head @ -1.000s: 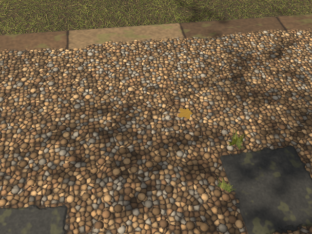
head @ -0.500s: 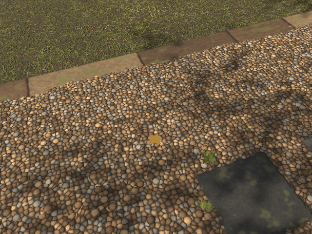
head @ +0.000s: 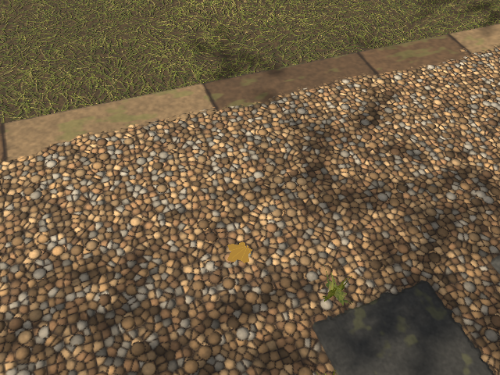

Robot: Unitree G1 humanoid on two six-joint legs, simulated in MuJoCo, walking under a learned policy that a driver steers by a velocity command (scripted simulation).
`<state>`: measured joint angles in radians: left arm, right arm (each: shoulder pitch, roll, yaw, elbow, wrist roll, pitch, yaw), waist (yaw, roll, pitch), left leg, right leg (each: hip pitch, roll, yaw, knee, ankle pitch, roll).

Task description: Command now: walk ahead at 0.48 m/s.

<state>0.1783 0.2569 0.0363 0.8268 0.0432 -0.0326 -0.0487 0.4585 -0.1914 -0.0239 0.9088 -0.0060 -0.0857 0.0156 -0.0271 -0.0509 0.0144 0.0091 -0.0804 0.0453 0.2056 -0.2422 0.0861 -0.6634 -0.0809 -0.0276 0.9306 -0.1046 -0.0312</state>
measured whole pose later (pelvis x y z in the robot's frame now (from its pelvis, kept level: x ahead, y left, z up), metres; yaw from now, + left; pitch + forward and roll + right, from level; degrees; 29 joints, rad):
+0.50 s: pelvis +0.28 -0.04 +0.00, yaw +1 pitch +0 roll -1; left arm 0.40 0.22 0.04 1.01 0.01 -0.09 -0.01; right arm 0.18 -0.24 -0.04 0.87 -0.04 -0.03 0.03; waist 0.02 0.03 0.04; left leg -0.63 0.12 0.00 0.95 -0.13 0.03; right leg -0.06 0.11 -0.08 0.23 -0.17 -0.11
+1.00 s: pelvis +0.56 +0.03 +0.00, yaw +0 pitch -1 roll +0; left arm 0.22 0.23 0.05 0.97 0.04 -0.05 -0.02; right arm 0.35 -0.21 -0.05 1.01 -0.01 -0.09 0.01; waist 0.00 -0.03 0.04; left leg -0.13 -0.07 0.10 0.31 -0.18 0.10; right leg -0.54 -0.08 0.01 1.06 -0.22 -0.06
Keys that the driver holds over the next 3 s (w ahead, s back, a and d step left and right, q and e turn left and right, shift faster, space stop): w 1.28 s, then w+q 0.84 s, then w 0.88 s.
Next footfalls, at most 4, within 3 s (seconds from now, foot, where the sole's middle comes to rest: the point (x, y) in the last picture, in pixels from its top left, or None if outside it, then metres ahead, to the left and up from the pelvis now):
0.20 right None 0.30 -0.09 -0.78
0.76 left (211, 334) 0.60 0.08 -0.78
1.30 right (269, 241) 0.90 -0.09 -0.78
1.86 left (206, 182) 1.15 0.12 -0.78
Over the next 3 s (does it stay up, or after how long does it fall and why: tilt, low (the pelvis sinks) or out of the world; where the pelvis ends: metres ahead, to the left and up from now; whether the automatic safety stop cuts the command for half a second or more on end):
stays up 1.58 0.30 -0.02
